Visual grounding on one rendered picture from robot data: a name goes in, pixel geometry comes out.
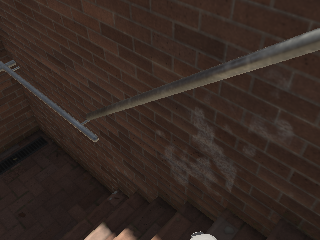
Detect stairs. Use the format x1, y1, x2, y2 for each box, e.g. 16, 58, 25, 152
60, 189, 313, 240

